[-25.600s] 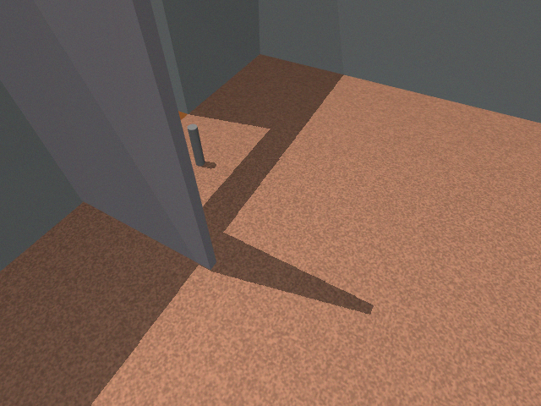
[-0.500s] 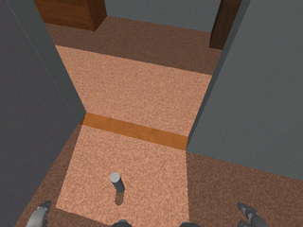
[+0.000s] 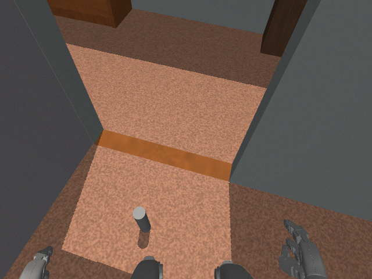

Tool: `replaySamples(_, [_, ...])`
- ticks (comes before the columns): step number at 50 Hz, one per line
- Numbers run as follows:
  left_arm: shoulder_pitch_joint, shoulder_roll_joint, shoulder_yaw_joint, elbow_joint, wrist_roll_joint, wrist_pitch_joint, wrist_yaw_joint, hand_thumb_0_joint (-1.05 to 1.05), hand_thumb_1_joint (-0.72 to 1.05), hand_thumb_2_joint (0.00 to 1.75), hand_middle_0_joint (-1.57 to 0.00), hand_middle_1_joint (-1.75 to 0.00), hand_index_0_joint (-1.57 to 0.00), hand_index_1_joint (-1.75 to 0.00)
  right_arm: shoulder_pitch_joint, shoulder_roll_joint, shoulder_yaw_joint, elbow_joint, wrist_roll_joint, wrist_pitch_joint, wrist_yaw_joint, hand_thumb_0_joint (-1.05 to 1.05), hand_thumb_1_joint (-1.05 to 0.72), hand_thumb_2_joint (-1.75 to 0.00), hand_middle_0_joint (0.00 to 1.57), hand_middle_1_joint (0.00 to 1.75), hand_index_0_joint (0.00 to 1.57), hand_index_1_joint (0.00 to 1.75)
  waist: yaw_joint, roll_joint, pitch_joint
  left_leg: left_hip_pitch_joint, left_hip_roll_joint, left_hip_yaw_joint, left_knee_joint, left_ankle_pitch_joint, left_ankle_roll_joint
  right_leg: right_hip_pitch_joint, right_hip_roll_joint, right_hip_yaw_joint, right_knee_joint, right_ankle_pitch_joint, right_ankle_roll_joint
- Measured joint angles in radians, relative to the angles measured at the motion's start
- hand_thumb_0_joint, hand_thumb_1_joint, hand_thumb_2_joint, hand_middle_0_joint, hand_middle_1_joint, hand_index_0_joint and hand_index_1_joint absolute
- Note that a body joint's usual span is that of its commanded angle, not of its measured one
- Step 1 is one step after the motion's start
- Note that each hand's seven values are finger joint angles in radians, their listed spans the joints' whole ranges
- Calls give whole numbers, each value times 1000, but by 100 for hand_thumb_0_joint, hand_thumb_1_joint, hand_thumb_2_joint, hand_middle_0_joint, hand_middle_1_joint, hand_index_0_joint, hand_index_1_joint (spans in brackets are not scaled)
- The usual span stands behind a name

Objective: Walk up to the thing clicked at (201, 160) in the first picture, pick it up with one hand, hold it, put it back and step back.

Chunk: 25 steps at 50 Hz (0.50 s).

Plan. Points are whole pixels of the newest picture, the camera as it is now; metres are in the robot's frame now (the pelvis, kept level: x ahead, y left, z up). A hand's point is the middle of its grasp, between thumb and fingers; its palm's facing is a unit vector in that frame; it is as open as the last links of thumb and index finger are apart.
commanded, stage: go down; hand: left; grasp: from the side
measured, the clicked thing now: (142, 220) +0.38 +0.18 -0.57
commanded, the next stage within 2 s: approach in 2.00 s
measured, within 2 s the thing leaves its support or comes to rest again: neither
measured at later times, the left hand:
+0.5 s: hand (63, 255) +0.20 +0.31 -0.17, palm faces +0.12 -0.96 -0.24, open 17.5 cm
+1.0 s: hand (65, 228) +0.28 +0.35 -0.23, palm faces +0.11 -0.98 -0.15, open 17.4 cm
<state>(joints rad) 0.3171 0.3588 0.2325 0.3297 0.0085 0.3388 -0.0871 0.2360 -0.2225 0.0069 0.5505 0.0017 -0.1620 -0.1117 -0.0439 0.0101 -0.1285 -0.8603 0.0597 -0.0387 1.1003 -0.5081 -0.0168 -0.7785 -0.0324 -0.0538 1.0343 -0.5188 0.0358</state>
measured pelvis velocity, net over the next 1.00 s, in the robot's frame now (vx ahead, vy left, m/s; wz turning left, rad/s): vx -0.07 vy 0.00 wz -0.06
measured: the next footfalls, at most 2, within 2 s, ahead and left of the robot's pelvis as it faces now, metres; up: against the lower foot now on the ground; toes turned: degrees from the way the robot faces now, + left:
none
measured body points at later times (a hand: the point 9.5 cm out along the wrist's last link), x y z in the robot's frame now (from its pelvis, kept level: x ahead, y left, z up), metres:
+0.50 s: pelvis -0.04 -0.01 -0.07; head +0.09 +0.03 +0.36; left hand +0.19 +0.36 -0.15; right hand +0.13 -0.27 -0.15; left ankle +0.01 +0.12 -0.66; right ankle -0.01 -0.15 -0.66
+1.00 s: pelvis -0.07 +0.00 -0.19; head +0.12 +0.03 +0.22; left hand +0.27 +0.40 -0.22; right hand +0.08 -0.28 -0.29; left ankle +0.01 +0.12 -0.66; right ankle -0.01 -0.15 -0.66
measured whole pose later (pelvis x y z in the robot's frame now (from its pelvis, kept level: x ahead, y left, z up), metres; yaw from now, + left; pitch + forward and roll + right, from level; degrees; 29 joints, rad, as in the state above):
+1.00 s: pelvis -0.07 +0.00 -0.19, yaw -4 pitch +32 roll -5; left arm -0.35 0.68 0.66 0.94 -0.13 -0.30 -0.55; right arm 0.14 -0.30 0.05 0.65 -0.03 -0.18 -0.06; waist -0.06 -0.02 -0.16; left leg -1.76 0.06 -0.10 1.84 -0.64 -0.03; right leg -1.68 -0.02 -0.05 1.80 -0.67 0.03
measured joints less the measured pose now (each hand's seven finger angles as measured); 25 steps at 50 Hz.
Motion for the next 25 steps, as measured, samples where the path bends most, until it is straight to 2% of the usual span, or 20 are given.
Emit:
replaySamples(7, [16, 4, 20, -22, -12, -11, -10, -1, -58, 2, -8, -5, -8, -5, 13, 1, -1, -2, -4, -7, -5, 1, -89, -89, 21, 30, 21, 30, -3, 1, -6, -49, 2, -7, 44, -12, -2, -47, 2, -3, 44, -13, -2])
replaySamples(14, [7, 16, 49, 12, -28, -68, -33, -1, -57, 4, -8, -4, -7, -5, 20, -6, -6, -1, -6, -27, -3, 1, -90, -89, 21, 30, 21, 30, -5, -1, -9, -105, 2, -10, 87, -17, -2, -105, 2, -3, 91, -22, -4])
replaySamples(19, [-104, 49, 99, 139, -48, -184, -80, -1, -56, 4, -7, -5, -7, -5, 4, -25, -7, 6, -11, -63, 4, 1, -92, -90, 21, 30, 21, 30, 0, -12, -10, -211, -2, -11, 163, -27, -3, -215, -2, 2, 180, -40, -6])
replaySamples(25, [-288, 126, 185, 297, -80, -378, -186, -1, -58, 3, -7, -5, -8, -6, -33, -56, -5, 24, -14, -82, 17, 1, -92, -90, 21, 30, 21, 30, -3, -33, -25, -414, -4, -15, 326, -62, -6, -425, -4, 11, 359, -84, -7])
